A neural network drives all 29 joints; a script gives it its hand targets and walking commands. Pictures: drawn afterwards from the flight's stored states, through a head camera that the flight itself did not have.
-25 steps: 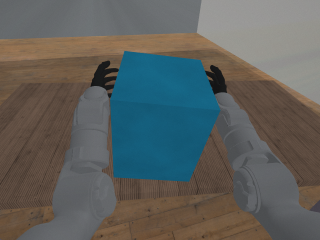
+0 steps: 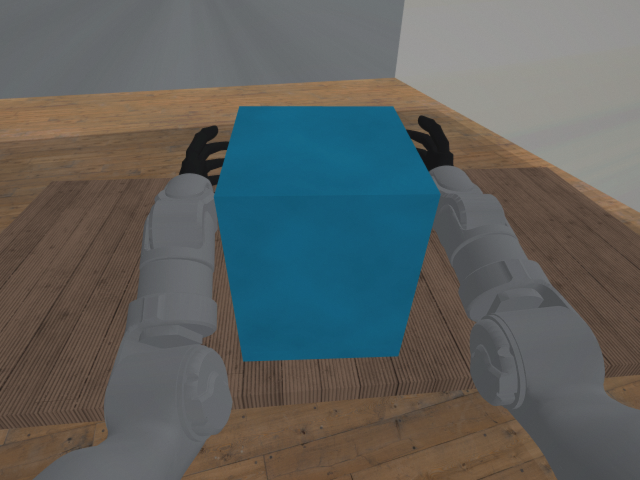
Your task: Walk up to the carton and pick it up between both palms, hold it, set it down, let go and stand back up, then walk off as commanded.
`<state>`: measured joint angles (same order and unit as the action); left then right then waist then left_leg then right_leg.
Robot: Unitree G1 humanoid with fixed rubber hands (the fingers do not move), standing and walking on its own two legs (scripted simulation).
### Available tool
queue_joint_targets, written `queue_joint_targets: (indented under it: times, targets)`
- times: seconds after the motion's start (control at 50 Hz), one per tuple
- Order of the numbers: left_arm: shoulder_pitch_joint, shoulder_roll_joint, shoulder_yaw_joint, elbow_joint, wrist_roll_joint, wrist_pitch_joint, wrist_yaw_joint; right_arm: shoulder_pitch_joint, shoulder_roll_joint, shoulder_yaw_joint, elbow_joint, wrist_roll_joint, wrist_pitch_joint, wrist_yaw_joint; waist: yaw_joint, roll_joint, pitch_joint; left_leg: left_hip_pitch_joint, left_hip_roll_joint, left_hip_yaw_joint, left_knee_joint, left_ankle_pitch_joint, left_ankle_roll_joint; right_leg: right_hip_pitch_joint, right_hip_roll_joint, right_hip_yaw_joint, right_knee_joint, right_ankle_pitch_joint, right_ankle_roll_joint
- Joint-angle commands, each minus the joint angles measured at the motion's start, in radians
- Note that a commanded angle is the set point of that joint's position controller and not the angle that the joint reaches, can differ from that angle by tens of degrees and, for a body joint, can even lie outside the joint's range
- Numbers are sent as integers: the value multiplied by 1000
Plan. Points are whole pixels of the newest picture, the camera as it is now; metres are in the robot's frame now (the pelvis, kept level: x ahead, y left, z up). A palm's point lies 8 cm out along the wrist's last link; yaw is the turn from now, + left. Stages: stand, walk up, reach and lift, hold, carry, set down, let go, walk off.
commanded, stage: reach and lift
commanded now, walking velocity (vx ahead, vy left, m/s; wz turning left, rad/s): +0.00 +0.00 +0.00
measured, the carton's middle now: (319, 232) +0.38 -0.01 +0.19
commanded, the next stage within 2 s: hold in 0.44 s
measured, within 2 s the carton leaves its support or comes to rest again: neither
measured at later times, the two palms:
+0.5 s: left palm (185, 173) +0.38 +0.14 +0.28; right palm (436, 158) +0.39 -0.15 +0.29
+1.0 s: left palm (180, 168) +0.37 +0.15 +0.29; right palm (441, 142) +0.38 -0.15 +0.31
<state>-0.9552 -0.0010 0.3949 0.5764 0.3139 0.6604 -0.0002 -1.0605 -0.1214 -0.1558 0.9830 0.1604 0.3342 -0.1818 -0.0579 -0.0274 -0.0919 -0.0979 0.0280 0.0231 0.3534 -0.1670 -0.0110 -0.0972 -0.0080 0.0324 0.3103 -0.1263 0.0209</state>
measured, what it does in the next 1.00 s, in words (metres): stands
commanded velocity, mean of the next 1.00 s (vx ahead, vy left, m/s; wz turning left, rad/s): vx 0.00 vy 0.00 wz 0.00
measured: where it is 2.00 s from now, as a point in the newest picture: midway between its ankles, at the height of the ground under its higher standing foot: outside the picture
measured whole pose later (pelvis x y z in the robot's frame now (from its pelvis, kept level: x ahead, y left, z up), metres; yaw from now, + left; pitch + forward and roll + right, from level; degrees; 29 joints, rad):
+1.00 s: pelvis +0.00 +0.00 +0.00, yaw +0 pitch -5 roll +0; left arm -0.96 0.04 0.38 0.50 0.25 0.82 -0.02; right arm -1.15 -0.15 -0.07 0.94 0.28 0.54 -0.25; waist -0.06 -0.01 -0.17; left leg -0.09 0.03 0.02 0.35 -0.17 -0.01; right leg -0.09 -0.01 0.03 0.31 -0.13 0.02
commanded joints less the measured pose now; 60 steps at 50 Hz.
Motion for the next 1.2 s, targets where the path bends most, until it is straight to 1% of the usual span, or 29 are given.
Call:
queue_joint_targets:
  times: [0.0,0.02,0.06,0.08,0.12,0.14,0.2,0.22,0.26,0.3,0.36,0.4,0.44,0.5,0.54,0.56,0.58,0.64,0.7,0.72,0.84,0.86,0.9,0.94,1.02,1.06,1.12,1.14,1.18]
  targets:
    - [-707,-532,-342,-163,-132,-21,-100,-737,584,278,-284,173,-7,145,6,63,-378,95,-50,-11,-55,158,-35,149,107,-83,-51,49,-10]
    - [-743,-525,-344,-174,-138,-23,-93,-764,607,300,-301,176,-6,143,21,48,-397,107,-51,-13,-50,195,-32,160,111,-87,-51,62,-8]
    - [-728,-538,-366,-204,-160,-18,-93,-729,599,321,-313,196,9,132,3,30,-403,123,-48,-21,-36,235,-38,156,114,-86,-49,90,-1]
    - [-702,-556,-398,-253,-171,-16,-85,-732,619,372,-379,226,7,126,13,45,-470,166,-59,-19,-8,333,-47,189,119,-89,-36,175,2]
    - [-710,-535,-398,-254,-169,3,-82,-700,585,354,-329,246,38,117,-3,77,-400,162,-56,-27,-3,358,-58,162,120,-80,-38,161,0]
    - [-677,-522,-390,-252,-165,11,-86,-703,607,394,-386,267,43,109,23,58,-434,167,-61,-14,6,370,-54,185,124,-81,-41,182,4]
    - [-651,-531,-387,-222,-157,33,-103,-682,586,349,-355,253,67,93,-29,66,-360,113,-59,-29,-12,334,-58,191,116,-75,-44,176,3]
    - [-605,-522,-371,-217,-148,53,-109,-708,577,395,-433,280,74,85,4,32,-353,112,-64,-19,-11,370,-45,223,120,-75,-42,207,8]
    - [-673,-499,-349,-161,-137,58,-121,-713,557,322,-326,245,98,87,-6,48,-281,65,-51,-23,-48,178,-43,166,112,-60,-60,57,-4]
    - [-660,-505,-341,-170,-138,68,-131,-738,580,345,-381,265,101,84,0,20,-284,30,-57,-26,-62,165,-25,195,111,-62,-58,59,-2]
    - [-740,-526,-378,-236,-184,61,-126,-772,606,363,-423,294,117,82,-5,54,-358,65,-59,-26,-43,204,-39,189,115,-57,-52,92,-2]
    - [-792,-535,-396,-250,-220,50,-121,-799,605,343,-445,287,115,84,-36,56,-417,55,-58,-38,-39,167,-42,177,113,-55,-43,85,-4]
    - [-808,-527,-384,-201,-204,49,-118,-801,604,310,-375,273,123,91,-29,64,-341,10,-45,-42,-67,63,-37,133,112,-53,-52,3,-13]
    - [-731,-538,-384,-215,-205,64,-127,-743,613,316,-390,266,144,82,-37,46,-356,13,-50,-32,-61,127,-42,204,109,-52,-42,100,-7]
    - [-788,-497,-359,-235,-201,62,-130,-758,637,344,-351,286,158,85,-6,19,-332,-2,-52,-19,-70,95,-28,181,110,-43,-55,47,-1]
    - [-760,-507,-360,-206,-187,72,-132,-700,588,311,-310,275,173,81,-49,50,-289,-8,-47,-34,-87,72,-40,189,109,-47,-46,59,-2]
    - [-751,-488,-323,-174,-177,77,-141,-745,608,316,-333,262,171,84,-20,8,-286,-39,-50,-28,-90,38,-23,186,109,-44,-58,6,-2]
    - [-815,-505,-370,-181,-170,86,-157,-752,555,267,-288,263,185,88,-46,86,-251,-90,-35,-41,-119,-22,-44,191,107,-43,-38,0,-12]
    - [-781,-482,-333,-188,-170,95,-168,-758,595,322,-316,295,200,84,-8,39,-275,-84,-49,-17,-109,18,-20,213,108,-27,-44,22,-3]
    - [-839,-480,-339,-285,-187,87,-164,-725,597,318,-323,301,204,85,-26,42,-323,-56,-34,-39,-108,60,-28,239,114,-33,-28,81,-7]
    - [-801,-490,-356,-215,-223,102,-158,-795,599,337,-371,320,219,75,-15,53,-313,-57,-56,-19,-85,77,-33,206,108,-24,-46,43,-6]
    - [-863,-494,-368,-277,-248,89,-152,-797,645,345,-386,326,216,77,-29,37,-364,-48,-58,-29,-79,74,-31,200,107,-33,-38,50,0]
    - [-835,-476,-345,-255,-219,97,-147,-782,649,351,-393,334,223,76,-5,35,-349,-53,-56,-22,-74,89,-23,217,110,-25,-33,78,0]
    - [-846,-497,-362,-269,-240,95,-150,-786,630,346,-416,339,221,73,-22,44,-374,-42,-54,-30,-68,120,-37,215,112,-32,-36,99,-4]
    - [-865,-476,-351,-262,-228,102,-157,-741,611,298,-318,322,252,70,-31,51,-313,-73,-50,-28,-83,55,-47,197,107,-22,-35,41,-8]
    - [-875,-503,-377,-268,-218,99,-159,-737,614,288,-328,326,246,75,-47,99,-299,-103,-44,-38,-97,32,-56,202,107,-27,-25,48,-9]
    - [-851,-502,-351,-199,-204,107,-167,-804,600,292,-331,321,240,84,-17,84,-268,-147,-30,-45,-125,-17,-28,223,116,-29,-23,32,-8]
    - [-836,-493,-356,-207,-220,103,-167,-790,621,314,-352,319,240,80,-26,29,-311,-124,-37,-36,-105,2,-29,222,111,-28,-30,44,-5]
    - [-849,-497,-354,-187,-209,103,-172,-775,600,285,-314,312,244,80,-34,75,-291,-141,-33,-42,-118,-15,-41,229,110,-32,-13,42,-5]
